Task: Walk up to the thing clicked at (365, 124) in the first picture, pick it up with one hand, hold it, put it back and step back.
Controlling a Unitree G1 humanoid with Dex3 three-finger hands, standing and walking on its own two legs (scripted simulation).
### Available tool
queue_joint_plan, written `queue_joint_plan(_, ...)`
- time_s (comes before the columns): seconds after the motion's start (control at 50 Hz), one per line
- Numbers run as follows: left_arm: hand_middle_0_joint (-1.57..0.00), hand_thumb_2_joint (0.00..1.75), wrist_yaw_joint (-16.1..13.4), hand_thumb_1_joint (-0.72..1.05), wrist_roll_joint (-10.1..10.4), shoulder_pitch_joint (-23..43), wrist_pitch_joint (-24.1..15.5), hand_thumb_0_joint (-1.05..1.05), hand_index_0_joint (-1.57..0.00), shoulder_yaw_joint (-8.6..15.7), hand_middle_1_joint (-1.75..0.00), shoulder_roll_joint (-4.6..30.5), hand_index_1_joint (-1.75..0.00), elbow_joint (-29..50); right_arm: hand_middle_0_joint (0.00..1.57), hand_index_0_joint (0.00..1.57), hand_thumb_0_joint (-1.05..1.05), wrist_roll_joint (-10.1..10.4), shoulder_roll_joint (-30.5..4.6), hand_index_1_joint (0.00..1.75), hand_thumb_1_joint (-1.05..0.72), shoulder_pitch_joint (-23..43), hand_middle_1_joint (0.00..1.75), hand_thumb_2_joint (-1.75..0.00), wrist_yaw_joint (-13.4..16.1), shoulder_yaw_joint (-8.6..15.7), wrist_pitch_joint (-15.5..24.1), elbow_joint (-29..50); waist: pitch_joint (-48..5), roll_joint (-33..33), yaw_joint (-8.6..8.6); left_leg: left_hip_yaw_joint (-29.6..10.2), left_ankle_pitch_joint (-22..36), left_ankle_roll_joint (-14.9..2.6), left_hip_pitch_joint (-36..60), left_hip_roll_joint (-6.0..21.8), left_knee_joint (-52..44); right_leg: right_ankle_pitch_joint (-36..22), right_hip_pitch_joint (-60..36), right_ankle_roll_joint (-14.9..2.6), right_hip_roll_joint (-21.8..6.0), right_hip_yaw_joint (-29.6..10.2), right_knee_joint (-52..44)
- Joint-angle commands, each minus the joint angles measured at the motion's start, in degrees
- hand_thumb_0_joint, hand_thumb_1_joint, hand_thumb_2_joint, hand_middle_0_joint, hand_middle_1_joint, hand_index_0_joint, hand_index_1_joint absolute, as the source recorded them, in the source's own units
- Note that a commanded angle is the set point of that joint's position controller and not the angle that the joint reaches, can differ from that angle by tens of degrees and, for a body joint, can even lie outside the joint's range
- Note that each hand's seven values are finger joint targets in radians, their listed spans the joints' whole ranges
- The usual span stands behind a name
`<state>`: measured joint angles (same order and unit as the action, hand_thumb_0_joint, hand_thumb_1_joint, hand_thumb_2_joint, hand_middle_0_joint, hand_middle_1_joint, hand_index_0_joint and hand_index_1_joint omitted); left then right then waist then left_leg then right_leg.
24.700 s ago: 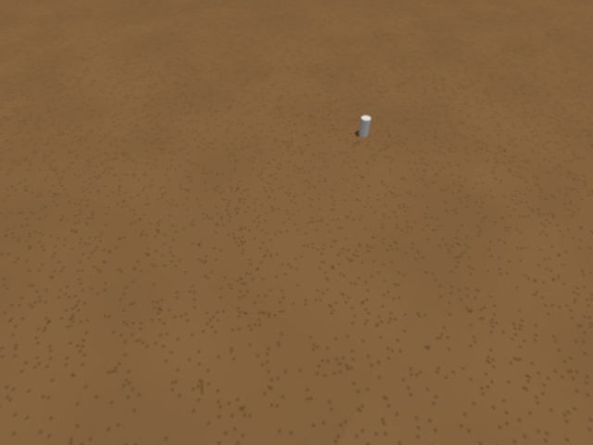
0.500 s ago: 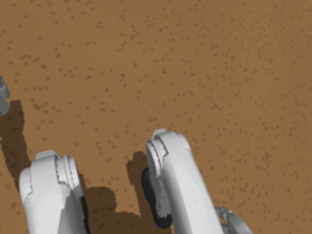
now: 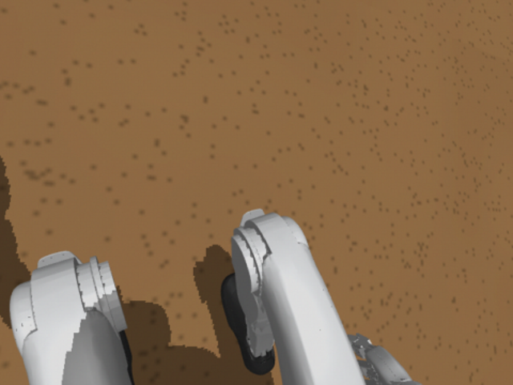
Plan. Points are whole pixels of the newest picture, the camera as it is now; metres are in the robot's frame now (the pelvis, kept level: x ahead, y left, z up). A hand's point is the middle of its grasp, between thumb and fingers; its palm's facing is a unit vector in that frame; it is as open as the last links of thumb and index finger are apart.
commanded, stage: rest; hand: left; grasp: from above
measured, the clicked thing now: out of the picture +0.45 +0.34 -0.25
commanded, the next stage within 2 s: open in 0.30 s
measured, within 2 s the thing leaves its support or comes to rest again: neither
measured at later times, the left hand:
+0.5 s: hand out of the picture +0.43 +0.33 -0.22, palm faces -0.45 -0.14 -0.88, open 6.8 cm
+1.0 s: hand out of the picture +0.44 +0.32 -0.22, palm faces -0.43 -0.13 -0.89, open 11.9 cm
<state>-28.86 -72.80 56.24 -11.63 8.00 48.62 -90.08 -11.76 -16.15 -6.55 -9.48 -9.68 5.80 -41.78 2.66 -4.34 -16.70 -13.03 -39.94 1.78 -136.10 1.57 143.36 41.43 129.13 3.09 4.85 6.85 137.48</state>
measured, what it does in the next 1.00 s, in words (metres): stands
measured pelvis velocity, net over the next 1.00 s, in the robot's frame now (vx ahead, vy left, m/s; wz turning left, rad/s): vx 0.00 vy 0.00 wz -0.03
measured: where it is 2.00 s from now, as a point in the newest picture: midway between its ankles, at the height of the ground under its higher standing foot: (190, 363)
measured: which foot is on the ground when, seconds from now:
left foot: down 0.00-1.00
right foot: down 0.00-1.00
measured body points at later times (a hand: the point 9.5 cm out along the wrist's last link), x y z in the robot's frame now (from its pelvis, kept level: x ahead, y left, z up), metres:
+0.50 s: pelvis -0.01 +0.00 +0.00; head +0.25 +0.11 +0.35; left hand +0.45 +0.33 -0.17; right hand +0.05 -0.26 -0.08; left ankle +0.07 +0.14 -0.27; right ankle +0.09 -0.12 -0.27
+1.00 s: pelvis +0.00 +0.00 +0.00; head +0.25 +0.12 +0.35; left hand +0.46 +0.33 -0.17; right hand +0.06 -0.25 -0.08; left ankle +0.07 +0.14 -0.27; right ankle +0.09 -0.12 -0.27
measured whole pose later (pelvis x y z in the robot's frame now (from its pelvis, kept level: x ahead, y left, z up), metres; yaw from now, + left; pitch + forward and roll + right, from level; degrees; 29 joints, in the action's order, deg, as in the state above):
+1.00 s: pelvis +0.00 +0.00 +0.00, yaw -2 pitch +29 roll -12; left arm -31.0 -71.4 57.7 -10.4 5.9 51.6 -93.6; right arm -13.1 -16.9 -5.8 -11.7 -13.3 9.3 -40.4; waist 4.6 -5.6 -18.5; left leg -14.6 -39.8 1.4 -135.7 1.8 144.5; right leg 40.4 128.2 3.7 5.6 8.1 137.2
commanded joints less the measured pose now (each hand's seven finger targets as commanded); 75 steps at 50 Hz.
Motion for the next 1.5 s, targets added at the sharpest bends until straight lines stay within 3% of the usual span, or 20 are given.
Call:
queue_joint_plan(0.0,-1.03,0.76,-2.7,0.73,0.5,17.5,-0.1,0.00,-1.06,0.7,-0.77,14.9,-0.74,7.7,0.20,0.20,0.00,-0.3,-16.3,0.30,-0.91,-11.2,0.30,-0.90,0.2,4.8,0.6,-0.1,-38.8,25.9,-1.16,7.1,13.3,-2.34,31.9,0.7,-13.6,-18.3,-18.4,-4.52,1.2,6.5,-12.7)
queue_joint_plan(0.16,-1.05,0.71,-3.2,0.75,1.3,16.1,-0.2,0.00,-1.08,1.0,-0.73,15.9,-0.70,4.3,0.20,0.20,0.00,-0.6,-16.8,0.30,-0.91,-11.1,0.30,-0.90,-0.2,3.7,1.4,0.2,-37.5,23.2,-1.69,6.8,12.1,-2.80,28.8,0.9,-12.6,-17.6,-20.5,-4.13,1.5,6.5,-13.5)
queue_joint_plan(0.18,-1.05,0.72,-2.9,0.75,1.1,15.7,0.0,0.00,-1.09,-1.0,-0.73,13.9,-0.70,2.6,0.20,0.20,0.00,-0.6,-16.2,0.30,-0.91,-10.7,0.30,-0.90,-0.4,3.4,1.6,0.2,-36.5,22.6,-1.92,6.6,11.1,-2.83,28.9,1.0,-12.7,-16.9,-20.1,-4.09,1.7,6.4,-13.6)
queue_joint_plan(0.22,-1.04,0.72,-3.0,0.76,1.3,17.5,-0.4,0.00,-1.08,-0.9,-0.75,14.6,-0.71,3.3,0.20,0.20,0.00,-0.5,-17.1,0.30,-0.91,-10.8,0.30,-0.90,-0.4,3.4,1.9,0.4,-35.0,23.9,-2.59,6.3,10.6,-2.50,29.4,0.9,-13.3,-15.9,-18.2,-4.47,1.5,7.1,-13.0)
queue_joint_plan(0.26,-1.05,0.72,-2.9,0.75,1.3,16.8,-0.4,0.00,-1.08,-0.7,-0.74,15.7,-0.70,2.3,0.20,0.20,0.00,-0.6,-17.6,0.30,-0.91,-10.4,0.30,-0.90,-0.5,3.2,2.2,0.9,-34.7,22.5,-2.60,6.2,10.8,-2.83,28.8,1.0,-12.4,-16.4,-18.9,-4.16,1.6,7.1,-13.2)
queue_joint_plan(0.28,-1.06,0.72,-3.2,0.76,1.0,16.1,-0.4,0.00,-1.09,1.6,-0.72,18.4,-0.69,1.3,0.20,0.20,0.00,-0.7,-18.1,0.30,-0.91,-11.7,0.30,-0.90,-0.4,3.2,2.1,0.2,-34.5,22.0,-2.75,6.2,11.0,-2.85,28.1,1.0,-12.6,-16.3,-19.7,-4.17,1.6,7.1,-13.5)
queue_joint_plan(0.3,-1.07,0.71,-2.9,0.77,1.1,16.1,-0.5,0.00,-1.10,-0.6,-0.72,15.6,-0.68,1.0,0.20,0.20,0.00,-0.7,-17.5,0.30,-0.91,-10.7,0.30,-0.90,-0.5,2.8,2.4,1.3,-33.8,21.6,-2.79,6.3,11.0,-2.87,27.7,1.0,-12.3,-16.5,-19.7,-4.09,1.6,6.8,-13.4)
queue_joint_plan(0.38,-1.05,0.69,-3.4,0.76,1.3,17.4,-1.2,0.00,-1.09,-1.0,-0.74,16.0,-0.70,0.1,0.20,0.20,0.00,-0.8,-17.8,0.30,-0.91,-10.6,0.30,-0.90,-0.6,2.3,2.7,1.3,-32.8,21.5,-3.50,5.9,8.8,-2.90,27.1,1.0,-12.8,-14.5,-18.9,-4.14,1.8,7.3,-13.8)
queue_joint_plan(0.4,-0.97,0.69,-3.2,0.68,1.2,17.4,-1.3,0.00,-1.01,-2.4,-0.75,15.3,-0.71,0.4,0.20,0.20,0.00,-0.7,-17.3,0.30,-0.90,-9.8,0.30,-0.90,-0.6,2.0,2.8,1.3,-32.3,22.1,-2.87,5.7,7.9,-2.89,26.6,1.2,-12.9,-13.7,-18.5,-4.27,2.1,6.9,-13.7)
queue_joint_plan(0.48,-0.65,0.57,-3.9,0.36,1.0,16.2,-1.5,0.00,-0.69,-1.7,-0.70,16.2,-0.66,0.0,0.20,0.20,0.00,-0.8,-17.7,0.30,-0.90,-10.0,0.30,-0.90,-0.5,1.9,2.8,1.1,-33.7,22.3,-2.42,5.7,8.8,-2.65,28.1,1.2,-12.9,-14.7,-19.4,-4.23,2.1,7.3,-13.4)
queue_joint_plan(0.58,-0.52,0.68,-4.6,0.04,0.6,17.9,-1.6,0.00,-0.54,-1.9,-0.74,16.4,-0.72,1.0,0.20,0.20,0.00,-0.9,-17.9,0.30,-0.90,-10.0,0.30,-0.90,-0.6,1.8,3.0,1.2,-33.3,22.9,-3.09,5.4,9.6,-2.56,28.2,1.4,-12.6,-15.7,-18.7,-4.13,2.2,7.6,-13.1)
queue_joint_plan(1.0,-0.21,0.90,-3.7,-0.37,2.6,16.3,1.1,0.00,-0.21,-1.3,-0.91,16.0,-0.91,3.5,0.20,0.20,0.00,-0.9,-17.9,0.30,-0.89,-9.7,0.30,-0.90,-1.7,1.8,3.5,1.2,-35.9,25.0,-2.32,5.7,11.6,-2.45,29.5,1.3,-13.0,-17.4,-20.6,-4.27,2.0,7.3,-13.3)
queue_joint_plan(1.08,-0.18,0.93,-2.8,-0.41,2.5,17.1,0.6,0.00,-0.18,-1.9,-0.94,15.6,-0.94,3.2,0.20,0.20,0.00,-0.7,-18.5,0.30,-0.90,-10.1,0.30,-0.90,-1.7,1.9,3.7,1.7,-33.8,23.8,-3.46,5.4,11.3,-2.38,29.3,1.2,-12.7,-16.8,-19.1,-4.43,1.8,7.8,-13.1)
queue_joint_plan(1.14,-0.15,0.94,-2.9,-0.44,2.7,16.0,-0.1,0.00,-0.15,-0.3,-0.97,17.8,-0.96,4.2,0.20,0.20,0.00,-0.4,-18.3,0.30,-0.90,-9.7,0.30,-0.90,-1.5,1.9,3.5,1.7,-36.1,24.7,-1.99,5.6,11.9,-2.36,30.2,1.4,-12.8,-17.3,-20.8,-4.33,1.9,7.3,-13.3)
queue_joint_plan(1.24,-0.10,1.00,-2.6,-0.50,2.5,16.5,-0.4,0.00,-0.10,-2.0,-1.01,15.5,-1.01,3.9,0.20,0.20,0.00,-0.5,-18.3,0.30,-0.89,-10.4,0.30,-0.90,-1.6,1.8,3.6,1.6,-34.2,23.4,-3.15,5.7,12.4,-2.41,29.5,1.3,-12.0,-17.8,-19.8,-4.29,1.9,7.5,-13.3)
queue_joint_plan(1.28,-0.09,1.01,-3.1,-0.49,2.5,16.5,-0.8,0.00,-0.10,-0.6,-1.04,17.6,-1.03,5.2,0.20,0.20,0.00,-0.5,-18.0,0.30,-0.89,-10.0,0.30,-0.90,-1.5,1.6,3.4,1.8,-36.2,25.7,-2.10,5.7,12.6,-2.35,30.5,1.4,-12.8,-18.2,-21.4,-4.22,2.0,7.2,-13.3)
queue_joint_plan(1.36,-0.09,1.03,-3.3,-0.49,2.0,15.7,-0.6,0.00,-0.09,0.0,-1.05,18.0,-1.05,3.7,0.20,0.20,0.00,-1.0,-18.5,0.30,-0.89,-10.6,0.30,-0.90,-1.6,1.5,3.2,1.7,-35.2,24.0,-2.93,5.7,12.1,-2.65,28.7,1.3,-12.4,-18.1,-22.1,-4.04,2.0,7.1,-13.5)
queue_joint_plan(1.38,-0.08,1.03,-3.3,-0.50,2.4,17.3,-0.9,0.00,-0.08,-0.8,-1.05,17.3,-1.04,6.3,0.20,0.20,0.00,-0.8,-17.9,0.30,-0.89,-9.8,0.30,-0.90,-1.6,1.5,3.1,1.8,-36.7,25.5,-1.88,5.6,11.9,-2.44,29.7,1.5,-12.9,-17.6,-21.6,-4.26,2.1,7.1,-13.3)
queue_joint_plan(1.46,-0.06,0.97,-3.3,-0.53,2.0,16.7,-0.4,0.00,-0.08,-2.3,-1.03,15.6,-1.01,2.9,0.20,0.20,0.00,-0.7,-18.0,0.30,-0.91,-9.8,0.30,-0.90,-1.7,1.6,3.2,1.6,-33.6,23.8,-3.34,5.4,10.4,-2.54,28.5,1.5,-12.7,-16.3,-19.5,-4.35,2.2,7.3,-13.1)
queue_joint_plan(1.48,-0.06,0.98,-3.7,-0.53,1.8,17.8,-0.6,0.00,-0.08,-0.7,-1.03,18.3,-1.02,5.6,0.20,0.20,0.00,-0.6,-18.6,0.30,-0.91,-9.6,0.30,-0.90,-1.5,1.7,3.2,2.0,-35.2,25.1,-2.79,5.3,10.8,-2.45,29.6,1.5,-13.1,-16.5,-20.1,-4.41,2.2,7.4,-13.3)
